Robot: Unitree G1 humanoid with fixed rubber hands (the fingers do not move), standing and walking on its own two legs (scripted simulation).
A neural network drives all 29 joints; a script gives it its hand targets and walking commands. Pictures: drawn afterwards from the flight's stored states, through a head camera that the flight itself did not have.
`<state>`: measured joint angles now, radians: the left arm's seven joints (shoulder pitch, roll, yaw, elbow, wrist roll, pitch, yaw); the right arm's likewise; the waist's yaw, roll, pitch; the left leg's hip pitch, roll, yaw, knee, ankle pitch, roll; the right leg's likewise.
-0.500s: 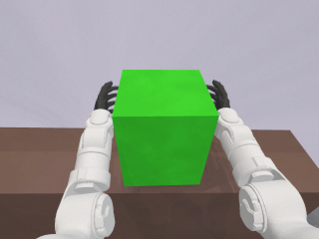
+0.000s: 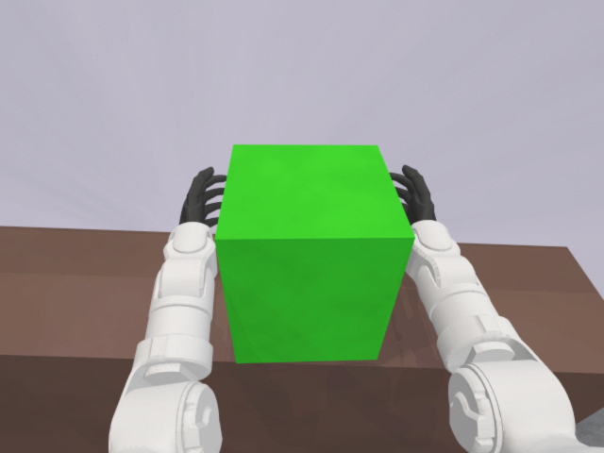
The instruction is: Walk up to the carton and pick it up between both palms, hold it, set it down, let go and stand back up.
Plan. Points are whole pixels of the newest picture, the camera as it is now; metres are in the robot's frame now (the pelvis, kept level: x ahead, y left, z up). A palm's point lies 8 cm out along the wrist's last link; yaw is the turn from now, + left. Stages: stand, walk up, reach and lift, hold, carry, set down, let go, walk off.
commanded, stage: set down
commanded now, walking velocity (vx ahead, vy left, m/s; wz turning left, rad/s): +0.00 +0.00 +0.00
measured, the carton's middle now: (306, 254) +0.38 +0.05 +0.07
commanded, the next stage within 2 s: none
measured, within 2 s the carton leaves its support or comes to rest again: rests again in 0.52 s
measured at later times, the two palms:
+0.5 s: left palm (198, 235) +0.36 +0.20 +0.12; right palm (419, 239) +0.39 -0.10 +0.12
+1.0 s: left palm (193, 242) +0.36 +0.21 +0.11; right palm (413, 239) +0.39 -0.09 +0.11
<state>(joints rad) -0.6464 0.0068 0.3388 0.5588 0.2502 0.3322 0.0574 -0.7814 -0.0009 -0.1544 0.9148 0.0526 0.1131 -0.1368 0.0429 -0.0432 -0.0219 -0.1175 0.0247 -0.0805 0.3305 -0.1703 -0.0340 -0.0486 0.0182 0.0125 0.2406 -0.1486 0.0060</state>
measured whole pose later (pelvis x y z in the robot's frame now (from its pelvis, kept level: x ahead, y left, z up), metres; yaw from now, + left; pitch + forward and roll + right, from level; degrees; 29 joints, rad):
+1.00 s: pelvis +0.00 +0.00 +0.00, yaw +0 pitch -3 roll +0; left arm -0.59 -0.07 0.42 0.54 0.33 0.21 0.00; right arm -0.67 0.07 -0.30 0.86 -0.11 -0.04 -0.07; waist 0.08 -0.05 0.01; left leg -0.08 0.02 -0.04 0.28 -0.14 -0.03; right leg -0.04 0.00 0.00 0.25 -0.16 0.01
